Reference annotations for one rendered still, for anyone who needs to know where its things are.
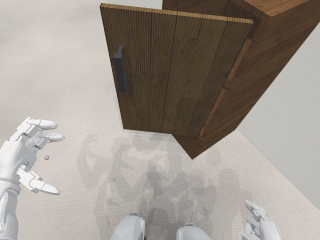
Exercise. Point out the left robot forearm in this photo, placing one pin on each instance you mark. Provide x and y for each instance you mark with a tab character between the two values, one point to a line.
9	192

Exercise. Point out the left robot shin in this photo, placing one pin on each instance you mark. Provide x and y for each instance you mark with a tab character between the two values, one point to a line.
133	214

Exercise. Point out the handle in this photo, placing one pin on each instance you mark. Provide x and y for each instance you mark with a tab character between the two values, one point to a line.
119	69

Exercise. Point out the robot left hand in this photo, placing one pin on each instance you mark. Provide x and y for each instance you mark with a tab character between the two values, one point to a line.
14	153

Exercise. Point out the cupboard door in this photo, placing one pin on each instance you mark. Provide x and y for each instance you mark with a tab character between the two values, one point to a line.
176	64

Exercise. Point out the robot shin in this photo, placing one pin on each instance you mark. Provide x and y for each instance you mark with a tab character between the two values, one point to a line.
188	224
133	214

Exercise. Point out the robot right hand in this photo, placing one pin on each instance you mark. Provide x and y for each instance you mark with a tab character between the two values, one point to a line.
264	230

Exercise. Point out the right robot shin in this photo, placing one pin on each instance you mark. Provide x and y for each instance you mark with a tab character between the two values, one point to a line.
188	224

